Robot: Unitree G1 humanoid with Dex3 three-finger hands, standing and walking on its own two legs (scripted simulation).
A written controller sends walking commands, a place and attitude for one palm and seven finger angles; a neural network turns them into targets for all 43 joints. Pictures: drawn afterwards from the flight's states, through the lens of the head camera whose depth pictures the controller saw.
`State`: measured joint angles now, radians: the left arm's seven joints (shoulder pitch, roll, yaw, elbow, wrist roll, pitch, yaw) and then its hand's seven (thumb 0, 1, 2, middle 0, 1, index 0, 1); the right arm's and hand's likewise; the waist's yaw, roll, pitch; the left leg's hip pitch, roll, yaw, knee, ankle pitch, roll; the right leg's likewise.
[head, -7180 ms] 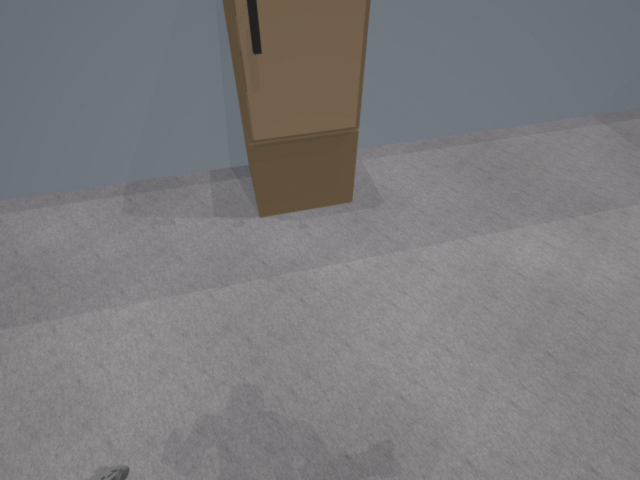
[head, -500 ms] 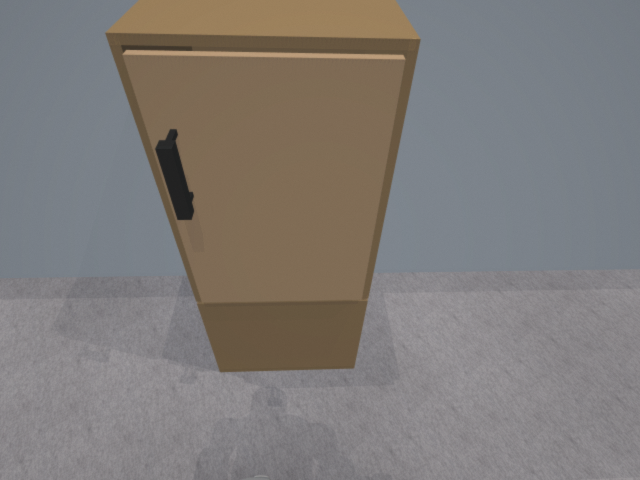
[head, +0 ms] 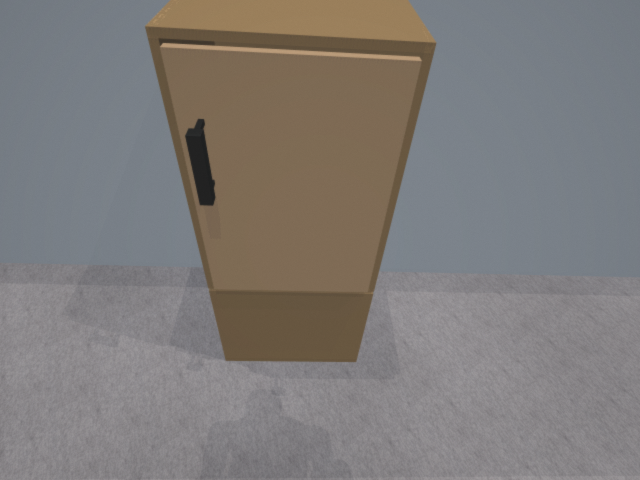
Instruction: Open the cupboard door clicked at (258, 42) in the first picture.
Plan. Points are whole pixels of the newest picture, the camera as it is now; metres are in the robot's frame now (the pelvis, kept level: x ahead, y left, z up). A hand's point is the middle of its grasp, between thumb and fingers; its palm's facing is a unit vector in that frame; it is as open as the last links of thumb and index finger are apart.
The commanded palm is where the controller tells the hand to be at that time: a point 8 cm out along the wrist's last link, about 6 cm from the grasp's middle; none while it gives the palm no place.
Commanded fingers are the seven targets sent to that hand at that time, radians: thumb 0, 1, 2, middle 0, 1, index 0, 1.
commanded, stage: come to a stop and stand still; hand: left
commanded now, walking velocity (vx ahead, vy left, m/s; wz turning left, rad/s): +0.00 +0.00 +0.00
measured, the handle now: (203, 162) +0.61 +0.25 +0.07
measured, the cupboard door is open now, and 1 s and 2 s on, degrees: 0 0 0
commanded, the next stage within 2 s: look again from close up in 0.62 s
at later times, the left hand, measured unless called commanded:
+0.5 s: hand out of the picture -0.05 +0.18 -0.17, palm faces +0.02 -0.99 -0.14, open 7.3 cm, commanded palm none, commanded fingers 0.00 0.90 0.90 -0.20 -0.30 -0.20 -0.30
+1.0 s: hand out of the picture -0.05 +0.19 -0.17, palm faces +0.02 -0.99 -0.15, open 7.3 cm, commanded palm none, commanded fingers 0.00 0.90 0.90 -0.20 -0.30 -0.20 -0.30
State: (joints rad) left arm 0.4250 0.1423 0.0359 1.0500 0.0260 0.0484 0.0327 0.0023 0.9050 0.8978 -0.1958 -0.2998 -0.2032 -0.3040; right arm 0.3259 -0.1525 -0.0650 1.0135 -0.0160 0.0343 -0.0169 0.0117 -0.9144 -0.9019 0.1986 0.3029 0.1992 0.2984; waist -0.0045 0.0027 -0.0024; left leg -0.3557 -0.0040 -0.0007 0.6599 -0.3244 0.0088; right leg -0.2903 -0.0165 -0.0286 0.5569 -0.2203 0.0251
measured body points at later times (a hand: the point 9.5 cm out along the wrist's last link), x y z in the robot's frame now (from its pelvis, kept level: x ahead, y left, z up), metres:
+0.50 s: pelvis -0.03 +0.02 +0.01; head -0.04 +0.04 +0.46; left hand -0.05 +0.23 -0.16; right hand -0.05 -0.20 -0.14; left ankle +0.06 +0.09 -0.72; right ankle -0.02 -0.13 -0.72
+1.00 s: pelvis -0.04 +0.03 +0.01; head -0.04 +0.05 +0.46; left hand -0.05 +0.24 -0.15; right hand -0.06 -0.18 -0.14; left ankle +0.02 +0.10 -0.73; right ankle -0.05 -0.11 -0.73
